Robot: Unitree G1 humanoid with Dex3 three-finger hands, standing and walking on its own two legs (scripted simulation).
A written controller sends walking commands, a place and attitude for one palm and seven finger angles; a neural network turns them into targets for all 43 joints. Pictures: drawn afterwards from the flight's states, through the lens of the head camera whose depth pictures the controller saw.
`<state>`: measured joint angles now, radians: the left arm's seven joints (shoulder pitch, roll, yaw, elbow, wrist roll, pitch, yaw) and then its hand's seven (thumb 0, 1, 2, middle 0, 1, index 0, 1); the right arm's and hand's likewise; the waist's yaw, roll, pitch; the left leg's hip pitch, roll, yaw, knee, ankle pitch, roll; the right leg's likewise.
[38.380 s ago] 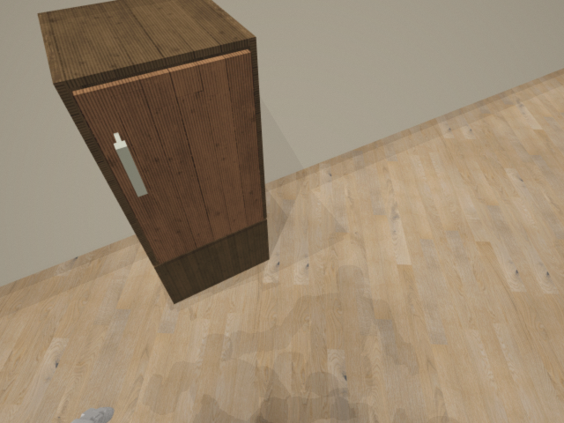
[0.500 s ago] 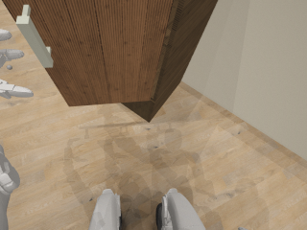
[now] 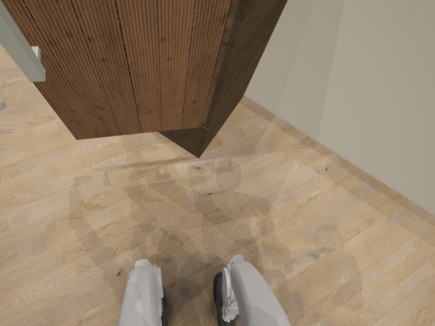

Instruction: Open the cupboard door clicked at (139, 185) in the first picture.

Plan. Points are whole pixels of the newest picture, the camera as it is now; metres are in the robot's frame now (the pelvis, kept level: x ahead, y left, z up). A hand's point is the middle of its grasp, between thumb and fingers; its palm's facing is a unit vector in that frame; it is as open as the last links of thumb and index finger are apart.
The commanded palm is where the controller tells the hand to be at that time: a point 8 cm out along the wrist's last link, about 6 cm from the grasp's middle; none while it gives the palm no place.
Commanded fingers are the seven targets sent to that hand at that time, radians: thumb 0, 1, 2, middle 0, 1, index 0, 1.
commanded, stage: move the hooked fingers beside the handle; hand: left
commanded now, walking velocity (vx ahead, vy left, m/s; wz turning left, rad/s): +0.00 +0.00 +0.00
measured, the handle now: (16, 33) +0.56 +0.28 +0.07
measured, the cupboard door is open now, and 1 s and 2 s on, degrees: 43 43 43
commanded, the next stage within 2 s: slide the fingers in behind the handle in 0.56 s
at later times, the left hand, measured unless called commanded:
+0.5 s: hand out of the picture +0.50 +0.33 +0.07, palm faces +0.14 -0.99 -0.01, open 14.0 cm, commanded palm +0.49 +0.36 +0.07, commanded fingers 0.00 -0.50 0.30 -0.30 -1.20 -0.30 -1.20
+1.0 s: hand out of the picture +0.51 +0.31 +0.06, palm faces +0.12 -0.99 +0.00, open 14.0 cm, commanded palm +0.50 +0.33 +0.07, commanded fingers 0.00 -0.50 0.30 -0.30 -1.20 -0.30 -1.20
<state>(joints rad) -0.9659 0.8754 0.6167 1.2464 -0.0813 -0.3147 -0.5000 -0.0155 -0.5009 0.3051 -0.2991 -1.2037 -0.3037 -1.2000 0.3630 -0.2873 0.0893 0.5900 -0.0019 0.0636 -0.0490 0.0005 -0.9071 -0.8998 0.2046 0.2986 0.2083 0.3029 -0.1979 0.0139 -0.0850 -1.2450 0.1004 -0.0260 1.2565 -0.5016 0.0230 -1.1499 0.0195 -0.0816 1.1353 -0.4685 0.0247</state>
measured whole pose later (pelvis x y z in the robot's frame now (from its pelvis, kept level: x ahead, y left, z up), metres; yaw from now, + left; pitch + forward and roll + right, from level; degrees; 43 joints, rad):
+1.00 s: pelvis +0.00 +0.00 +0.00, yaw +1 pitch +27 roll -7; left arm -0.96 0.78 0.56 1.20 -0.09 -0.33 -0.43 -0.02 -0.50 0.30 -0.30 -1.20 -0.30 -1.20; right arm 0.34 -0.28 0.08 0.60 -0.01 0.06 -0.04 0.00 -0.91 -0.90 0.20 0.30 0.21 0.30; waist -0.20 0.01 -0.09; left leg -1.23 0.09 -0.04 1.25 -0.50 0.02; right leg -1.13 0.02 -0.09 1.13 -0.48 0.02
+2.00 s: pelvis +0.01 -0.01 +0.01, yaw +2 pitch +25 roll -5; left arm -0.88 0.57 0.45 1.15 -0.10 -0.42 -0.23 -0.02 -0.50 0.30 -0.27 -1.20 -0.27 -1.20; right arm 0.36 -0.26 0.04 0.64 -0.02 0.06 -0.01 0.00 -0.91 -0.90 0.20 0.30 0.21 0.30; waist -0.17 0.02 -0.11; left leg -1.13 0.08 -0.02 1.19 -0.50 0.01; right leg -1.05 0.01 -0.08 1.11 -0.48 0.01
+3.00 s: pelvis +0.02 -0.01 +0.01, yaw +2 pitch +25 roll -5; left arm -0.88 0.58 0.45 1.15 -0.11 -0.42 -0.25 0.00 0.72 0.83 -0.36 -1.34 -0.37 -1.33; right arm 0.37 -0.25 0.05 0.65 -0.02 0.07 -0.01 0.00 -0.91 -0.90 0.20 0.30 0.21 0.30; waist -0.17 0.02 -0.11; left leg -1.13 0.08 -0.02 1.19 -0.50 0.01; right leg -1.05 0.01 -0.07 1.10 -0.49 0.02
